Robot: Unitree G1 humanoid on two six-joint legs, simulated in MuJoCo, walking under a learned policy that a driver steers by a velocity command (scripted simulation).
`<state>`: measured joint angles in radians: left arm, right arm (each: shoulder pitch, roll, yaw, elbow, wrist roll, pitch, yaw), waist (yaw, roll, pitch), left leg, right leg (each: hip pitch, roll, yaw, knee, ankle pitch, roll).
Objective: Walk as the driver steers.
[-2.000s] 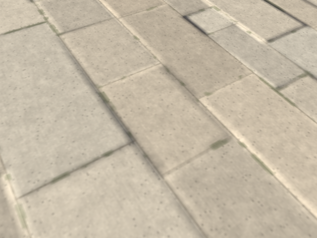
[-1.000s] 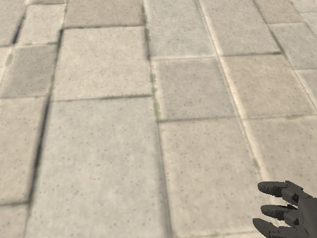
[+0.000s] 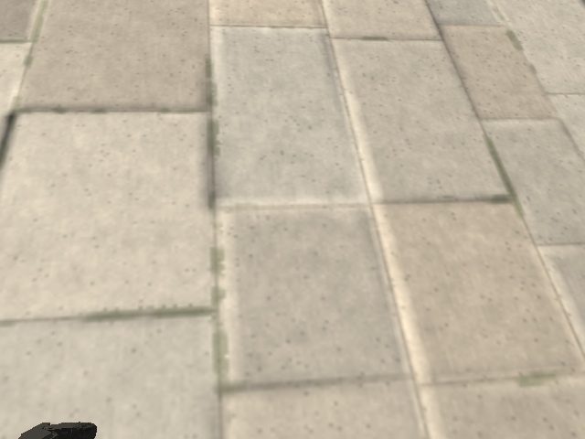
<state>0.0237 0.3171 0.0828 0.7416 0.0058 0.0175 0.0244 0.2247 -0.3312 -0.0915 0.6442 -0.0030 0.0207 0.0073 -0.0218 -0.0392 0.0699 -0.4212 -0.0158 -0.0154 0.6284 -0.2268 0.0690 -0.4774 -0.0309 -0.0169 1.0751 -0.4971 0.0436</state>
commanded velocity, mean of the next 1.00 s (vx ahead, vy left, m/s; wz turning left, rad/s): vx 0.01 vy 0.00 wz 0.10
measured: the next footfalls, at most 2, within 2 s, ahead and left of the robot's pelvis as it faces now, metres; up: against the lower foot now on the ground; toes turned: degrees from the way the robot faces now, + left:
right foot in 0.42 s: +0.17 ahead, -0.12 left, +0.00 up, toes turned +30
left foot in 0.76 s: +0.05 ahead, +0.09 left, +0.00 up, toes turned +4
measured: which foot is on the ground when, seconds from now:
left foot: down 0.00-0.42, up 0.44-0.74, down 0.76-1.00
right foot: up 0.00-0.40, down 0.42-0.76, up 0.78-1.00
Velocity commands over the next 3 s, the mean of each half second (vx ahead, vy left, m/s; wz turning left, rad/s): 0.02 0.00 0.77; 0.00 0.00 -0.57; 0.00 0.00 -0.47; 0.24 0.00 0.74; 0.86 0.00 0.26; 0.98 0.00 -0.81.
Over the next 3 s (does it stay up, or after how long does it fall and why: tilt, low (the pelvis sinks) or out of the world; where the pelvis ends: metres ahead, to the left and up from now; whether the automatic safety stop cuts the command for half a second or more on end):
stays up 0.94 0.11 -0.04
